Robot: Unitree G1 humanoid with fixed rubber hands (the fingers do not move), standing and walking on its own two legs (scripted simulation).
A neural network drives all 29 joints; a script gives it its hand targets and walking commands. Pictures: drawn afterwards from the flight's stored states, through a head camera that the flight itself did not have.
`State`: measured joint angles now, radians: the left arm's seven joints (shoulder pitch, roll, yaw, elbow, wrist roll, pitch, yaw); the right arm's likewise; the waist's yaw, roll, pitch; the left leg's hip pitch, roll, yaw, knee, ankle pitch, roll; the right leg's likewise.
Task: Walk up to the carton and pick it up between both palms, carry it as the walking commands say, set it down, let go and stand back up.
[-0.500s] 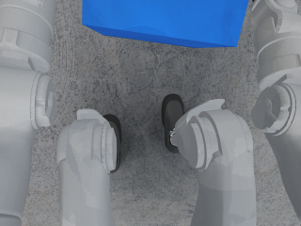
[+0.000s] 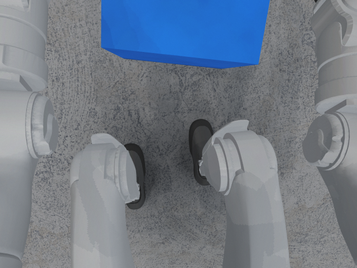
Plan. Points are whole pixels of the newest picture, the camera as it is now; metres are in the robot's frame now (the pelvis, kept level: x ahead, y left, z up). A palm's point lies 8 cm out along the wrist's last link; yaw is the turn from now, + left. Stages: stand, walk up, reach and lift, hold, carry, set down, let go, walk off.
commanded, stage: set down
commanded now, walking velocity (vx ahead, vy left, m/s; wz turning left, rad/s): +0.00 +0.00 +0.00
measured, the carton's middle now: (182, 0) +0.56 -0.08 -0.27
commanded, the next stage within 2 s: let go in 1.04 s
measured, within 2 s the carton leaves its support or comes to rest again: neither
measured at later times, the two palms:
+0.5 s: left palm out of the picture +0.61 +0.15 +0.02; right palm out of the picture +0.53 -0.29 +0.02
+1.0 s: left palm out of the picture +0.62 +0.15 +0.17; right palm out of the picture +0.52 -0.30 +0.17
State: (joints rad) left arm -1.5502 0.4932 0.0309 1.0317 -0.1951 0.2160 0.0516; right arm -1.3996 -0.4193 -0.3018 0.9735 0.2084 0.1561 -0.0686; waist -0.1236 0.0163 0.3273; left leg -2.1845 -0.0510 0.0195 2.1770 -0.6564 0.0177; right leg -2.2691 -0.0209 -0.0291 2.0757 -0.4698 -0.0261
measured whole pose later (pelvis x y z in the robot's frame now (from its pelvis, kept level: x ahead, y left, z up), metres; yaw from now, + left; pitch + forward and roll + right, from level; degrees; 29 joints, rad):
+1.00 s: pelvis +0.03 -0.01 +0.26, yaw +0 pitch +46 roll +1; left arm -1.32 0.46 0.22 0.96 -0.03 0.26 -0.11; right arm -1.14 -0.31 -0.41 0.77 0.05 0.25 0.03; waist -0.13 0.03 0.00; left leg -1.57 -0.05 -0.02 1.12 -0.36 0.00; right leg -1.63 0.01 0.01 1.06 -0.23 -0.01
